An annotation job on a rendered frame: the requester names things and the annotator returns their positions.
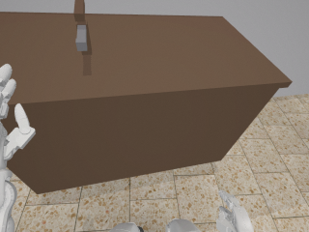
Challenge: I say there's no robot right hand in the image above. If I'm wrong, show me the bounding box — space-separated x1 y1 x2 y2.
216 189 254 232

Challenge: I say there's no tap lever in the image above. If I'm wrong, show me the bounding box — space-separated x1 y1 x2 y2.
75 25 88 51

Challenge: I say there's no robot thigh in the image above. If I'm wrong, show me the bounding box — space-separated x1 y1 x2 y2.
165 218 201 232
109 222 141 232

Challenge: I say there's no left robot thigh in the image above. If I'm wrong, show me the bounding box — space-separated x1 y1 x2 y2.
109 222 141 232

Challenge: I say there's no robot left hand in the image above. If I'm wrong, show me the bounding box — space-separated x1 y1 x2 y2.
0 64 36 169

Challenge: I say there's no left robot forearm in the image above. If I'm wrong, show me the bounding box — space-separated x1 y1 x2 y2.
0 168 17 232

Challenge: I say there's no right robot thigh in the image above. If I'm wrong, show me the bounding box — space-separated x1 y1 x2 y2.
165 218 201 232

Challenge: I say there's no counter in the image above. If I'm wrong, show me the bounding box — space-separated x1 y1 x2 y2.
0 0 292 194

